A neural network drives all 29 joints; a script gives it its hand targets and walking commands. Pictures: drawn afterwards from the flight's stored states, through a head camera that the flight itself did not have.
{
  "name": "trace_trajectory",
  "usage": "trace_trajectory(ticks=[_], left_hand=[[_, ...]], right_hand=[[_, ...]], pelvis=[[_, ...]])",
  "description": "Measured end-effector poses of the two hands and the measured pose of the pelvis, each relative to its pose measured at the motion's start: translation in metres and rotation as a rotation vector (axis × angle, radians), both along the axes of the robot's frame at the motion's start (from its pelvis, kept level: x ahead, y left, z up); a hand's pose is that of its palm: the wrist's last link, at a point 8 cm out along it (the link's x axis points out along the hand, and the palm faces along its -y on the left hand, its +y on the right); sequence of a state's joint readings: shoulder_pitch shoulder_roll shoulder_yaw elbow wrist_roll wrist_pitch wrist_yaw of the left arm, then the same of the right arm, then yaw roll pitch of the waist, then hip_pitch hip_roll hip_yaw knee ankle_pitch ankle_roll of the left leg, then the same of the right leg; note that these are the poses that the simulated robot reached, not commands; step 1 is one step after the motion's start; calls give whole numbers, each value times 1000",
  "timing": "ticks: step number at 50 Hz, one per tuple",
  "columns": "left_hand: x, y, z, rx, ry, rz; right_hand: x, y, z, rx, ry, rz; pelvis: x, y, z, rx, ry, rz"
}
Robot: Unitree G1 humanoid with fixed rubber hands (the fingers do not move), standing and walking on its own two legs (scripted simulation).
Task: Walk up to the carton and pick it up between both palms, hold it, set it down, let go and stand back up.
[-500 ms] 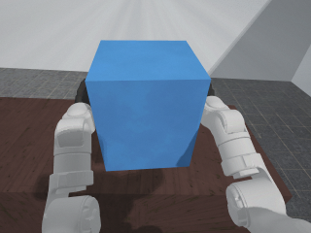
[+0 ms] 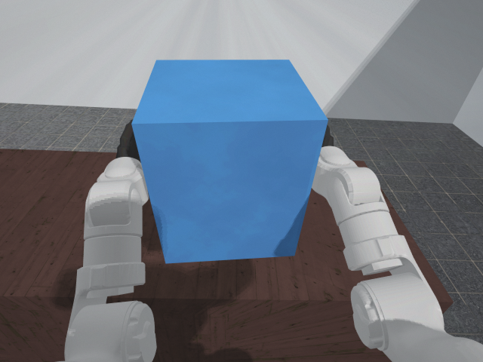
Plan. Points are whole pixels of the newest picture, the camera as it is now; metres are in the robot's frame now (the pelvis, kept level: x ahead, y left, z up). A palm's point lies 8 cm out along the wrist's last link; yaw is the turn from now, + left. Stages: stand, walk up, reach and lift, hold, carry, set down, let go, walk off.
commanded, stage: hold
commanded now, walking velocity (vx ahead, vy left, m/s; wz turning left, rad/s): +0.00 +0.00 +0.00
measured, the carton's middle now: (227, 161) +0.36 +0.01 +0.22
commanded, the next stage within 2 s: none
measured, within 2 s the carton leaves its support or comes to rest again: neither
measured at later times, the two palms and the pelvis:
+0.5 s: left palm (130, 164) +0.36 +0.16 +0.22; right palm (319, 154) +0.36 -0.14 +0.23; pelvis +0.00 +0.00 +0.00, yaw +0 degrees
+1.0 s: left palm (128, 165) +0.35 +0.16 +0.22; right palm (319, 156) +0.36 -0.14 +0.23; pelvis +0.00 +0.00 +0.00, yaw +0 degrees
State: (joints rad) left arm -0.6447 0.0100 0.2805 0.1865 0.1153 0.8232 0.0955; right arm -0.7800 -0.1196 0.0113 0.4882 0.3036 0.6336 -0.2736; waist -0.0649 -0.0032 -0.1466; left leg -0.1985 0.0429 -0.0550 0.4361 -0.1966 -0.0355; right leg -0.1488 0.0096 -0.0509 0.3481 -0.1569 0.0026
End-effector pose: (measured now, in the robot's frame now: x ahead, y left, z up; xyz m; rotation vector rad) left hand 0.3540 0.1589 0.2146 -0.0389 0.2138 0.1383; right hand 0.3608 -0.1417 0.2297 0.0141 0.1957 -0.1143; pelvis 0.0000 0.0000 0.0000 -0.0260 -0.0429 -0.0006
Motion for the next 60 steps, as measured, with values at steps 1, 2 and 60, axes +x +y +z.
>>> trace_trajectory(ticks=[1, 2, 60], left_hand=[[0, 0, 0, 0, 1, 0], [0, 0, 0, 0, 0, 0], [-2, 1, 3, -3, -7, -1]], right_hand=[[0, 0, 0, -1, 1, 1], [0, 0, 0, -2, 0, 2], [-3, 1, 1, -2, -4, -1]], pelvis=[[0, 0, 0, 0, 0, 0], [0, 0, 0, 0, 1, 0], [1, 2, 0, -1, -6, -4]])
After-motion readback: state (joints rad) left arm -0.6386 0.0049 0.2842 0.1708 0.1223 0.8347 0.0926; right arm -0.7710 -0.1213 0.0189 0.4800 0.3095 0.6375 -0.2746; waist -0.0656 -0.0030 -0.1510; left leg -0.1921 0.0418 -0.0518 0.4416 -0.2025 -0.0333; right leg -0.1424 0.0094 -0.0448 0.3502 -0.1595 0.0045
